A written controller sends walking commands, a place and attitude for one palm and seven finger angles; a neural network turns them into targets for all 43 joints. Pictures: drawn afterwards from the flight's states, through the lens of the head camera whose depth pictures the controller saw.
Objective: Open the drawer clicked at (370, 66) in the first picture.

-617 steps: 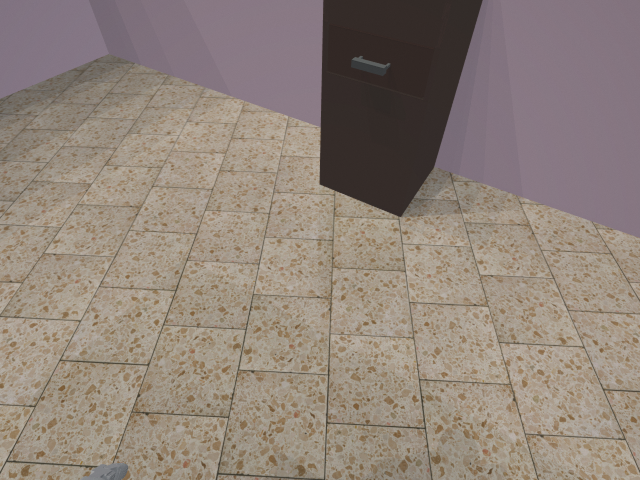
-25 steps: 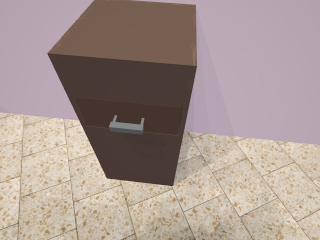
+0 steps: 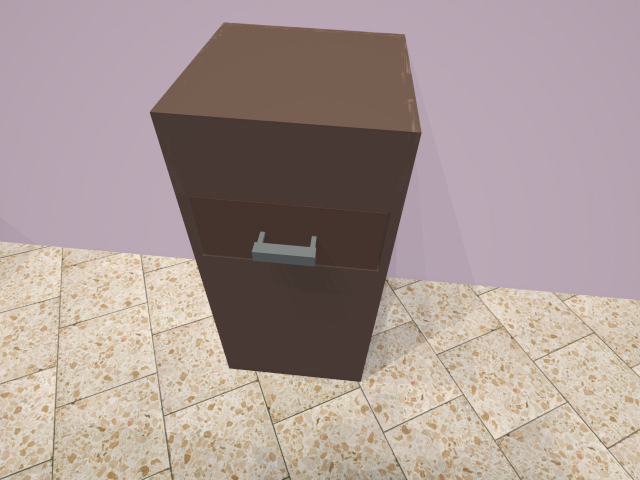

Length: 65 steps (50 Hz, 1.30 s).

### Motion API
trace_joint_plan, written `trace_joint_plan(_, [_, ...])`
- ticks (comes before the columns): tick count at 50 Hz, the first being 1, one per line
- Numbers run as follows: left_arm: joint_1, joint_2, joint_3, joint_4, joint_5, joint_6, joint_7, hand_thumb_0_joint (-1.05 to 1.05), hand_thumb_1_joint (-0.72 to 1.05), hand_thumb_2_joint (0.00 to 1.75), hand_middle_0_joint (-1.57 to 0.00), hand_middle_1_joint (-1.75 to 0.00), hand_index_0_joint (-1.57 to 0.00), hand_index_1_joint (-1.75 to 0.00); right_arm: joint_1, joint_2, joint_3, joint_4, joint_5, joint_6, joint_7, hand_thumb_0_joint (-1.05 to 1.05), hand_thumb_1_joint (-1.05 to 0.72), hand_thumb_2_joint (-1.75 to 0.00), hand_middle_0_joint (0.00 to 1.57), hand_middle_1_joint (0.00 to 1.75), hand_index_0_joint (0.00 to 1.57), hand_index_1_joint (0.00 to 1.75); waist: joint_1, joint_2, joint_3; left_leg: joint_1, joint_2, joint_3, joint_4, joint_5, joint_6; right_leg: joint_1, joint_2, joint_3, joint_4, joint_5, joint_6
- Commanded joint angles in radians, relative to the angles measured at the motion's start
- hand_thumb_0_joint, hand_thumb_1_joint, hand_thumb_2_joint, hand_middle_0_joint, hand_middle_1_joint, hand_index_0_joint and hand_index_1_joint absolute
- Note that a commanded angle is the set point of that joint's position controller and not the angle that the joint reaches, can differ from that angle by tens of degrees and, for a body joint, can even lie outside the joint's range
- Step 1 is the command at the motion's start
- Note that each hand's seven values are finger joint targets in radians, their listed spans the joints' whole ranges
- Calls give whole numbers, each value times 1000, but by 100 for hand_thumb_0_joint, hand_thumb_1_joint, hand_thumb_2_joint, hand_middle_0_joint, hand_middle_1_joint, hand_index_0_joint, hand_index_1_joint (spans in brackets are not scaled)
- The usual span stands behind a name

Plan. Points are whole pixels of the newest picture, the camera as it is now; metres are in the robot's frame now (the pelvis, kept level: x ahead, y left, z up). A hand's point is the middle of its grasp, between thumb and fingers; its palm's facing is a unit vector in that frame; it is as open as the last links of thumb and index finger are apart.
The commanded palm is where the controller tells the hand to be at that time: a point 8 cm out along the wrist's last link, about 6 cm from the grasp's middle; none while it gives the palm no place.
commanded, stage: come to a stop and stand still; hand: left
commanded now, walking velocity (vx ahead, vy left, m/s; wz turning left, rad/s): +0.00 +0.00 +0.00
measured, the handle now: (286, 246) +0.57 +0.10 -0.10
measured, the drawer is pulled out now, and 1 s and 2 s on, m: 0.00 0.00 0.00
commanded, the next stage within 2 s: look again from close up in 1.04 s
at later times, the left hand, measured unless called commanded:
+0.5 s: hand out of the picture -0.10 +0.15 -0.17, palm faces +0.04 -0.99 -0.16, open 7.4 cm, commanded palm none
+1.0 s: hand out of the picture -0.11 +0.12 -0.17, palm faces +0.09 -0.99 -0.14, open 7.4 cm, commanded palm none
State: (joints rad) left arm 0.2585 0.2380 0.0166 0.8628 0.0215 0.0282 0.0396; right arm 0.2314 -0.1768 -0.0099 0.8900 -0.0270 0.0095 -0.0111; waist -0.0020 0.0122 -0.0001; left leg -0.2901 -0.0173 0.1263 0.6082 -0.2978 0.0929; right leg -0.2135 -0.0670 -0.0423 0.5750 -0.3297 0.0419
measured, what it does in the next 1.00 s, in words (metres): shifts its weight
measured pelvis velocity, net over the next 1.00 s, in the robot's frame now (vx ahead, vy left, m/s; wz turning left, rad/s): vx -0.07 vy -0.02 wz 0.02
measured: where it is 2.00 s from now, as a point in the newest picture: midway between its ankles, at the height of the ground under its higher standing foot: outside the picture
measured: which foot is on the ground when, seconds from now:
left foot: down 0.00-1.00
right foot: down 0.00-1.00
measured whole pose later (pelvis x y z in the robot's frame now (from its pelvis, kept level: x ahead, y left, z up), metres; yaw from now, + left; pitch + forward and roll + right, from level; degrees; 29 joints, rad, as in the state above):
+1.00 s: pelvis -0.07 -0.02 +0.01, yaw +1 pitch -2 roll -1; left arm 0.42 0.09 0.01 1.08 0.03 0.00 0.04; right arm 0.33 -0.12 -0.03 1.10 -0.02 0.03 -0.01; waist 0.00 0.01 -0.01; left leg -0.34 -0.02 0.09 0.48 -0.18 0.06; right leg -0.27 -0.02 -0.02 0.49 -0.23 0.01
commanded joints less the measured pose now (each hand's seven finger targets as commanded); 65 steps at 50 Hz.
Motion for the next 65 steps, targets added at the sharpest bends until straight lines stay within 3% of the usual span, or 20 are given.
trace_joint_plan(1, [71,71,12,-31,1,-9,-5,0,90,90,-20,-30,-20,-30,31,-157,-41,-49,1,-13,-2,0,-90,-90,20,30,20,30,5,10,73,-64,154,-224,-320,-126,-32,-20,-3,21,-82,44,-53])
trace_joint_plan(7, [116,52,6,21,3,-16,-3,0,90,90,-20,-30,-20,-30,55,-147,-38,6,5,-11,3,0,-90,-90,20,30,20,30,8,-9,74,-56,148,-221,-366,-189,-38,-7,-11,26,-130,38,-49])
trace_joint_plan(13, [166,26,-2,88,5,-22,0,0,90,90,-20,-30,-20,-30,87,-133,-35,73,12,-6,2,0,-90,-90,20,30,20,30,4,30,80,-43,148,-221,-394,-219,-44,-11,-12,26,-156,33,-47])
trace_joint_plan(21, [229,-22,-7,173,6,-32,5,0,90,90,-20,-30,-20,-30,128,-96,-34,143,15,3,-3,0,-90,-90,20,30,20,30,-4,2,117,-44,131,-203,-366,-216,-51,-61,-19,53,-209,-34,-50])
trace_joint_plan(24, [252,-36,-5,194,7,-32,7,0,90,90,-20,-30,-20,-30,139,-86,-36,158,16,6,-4,0,-90,-90,20,30,20,30,-3,22,107,-46,134,-211,-371,-243,-50,-71,-12,50,-204,-55,-49])
trace_joint_plan(32, [286,-65,-2,215,7,-37,10,0,90,90,-20,-30,-20,-30,154,-51,-36,176,12,11,-6,0,-90,-90,20,30,20,30,-4,-34,134,-52,113,-197,-321,-206,-57,-146,-14,96,-235,-134,-59])
trace_joint_plan(38, [283,-71,2,211,7,-39,11,0,90,90,-20,-30,-20,-30,163,-41,-34,184,13,5,-8,0,-90,-90,20,30,20,30,-5,-5,111,-43,118,-208,-320,-206,-57,-146,-6,98,-217,-118,-59])
trace_joint_plan(40, [284,-73,4,209,9,-36,11,0,90,90,-20,-30,-20,-30,155,-41,-35,182,11,7,-7,0,-90,-90,20,30,20,30,3,-1,138,-80,121,-216,-337,-245,-57,-147,2,92,-209,-132,-57])
trace_joint_plan(47, [279,-73,12,203,6,-36,7,0,90,90,-20,-30,-20,-30,156,-26,-36,177,8,10,-8,0,-90,-90,20,30,20,30,1,-36,117,-59,93,-191,-285,-187,-63,-164,-10,120,-228,-155,-68])
trace_joint_plan(50, [259,-68,14,194,5,-35,6,0,90,90,-20,-30,-20,-30,164,-26,-34,180,8,8,-9,0,-90,-90,20,30,20,30,-6,-17,108,-44,98,-199,-283,-191,-63,-174,-8,115,-224,-160,-66])
trace_joint_plan(55, [271,-71,15,196,8,-31,6,0,90,90,-20,-30,-20,-30,143,-39,-36,174,7,10,-9,0,-90,-90,20,30,20,30,8,7,123,-92,106,-221,-322,-243,-61,-143,9,101,-202,-151,-62])
trace_joint_plan(65, [275,-69,19,200,10,-24,2,0,90,90,-20,-30,-20,-30,127,-50,-39,173,7,16,-10,0,-90,-90,20,30,20,30,11,12,113,-92,101,-228,-341,-276,-65,-133,25,86,-184,-156,-60])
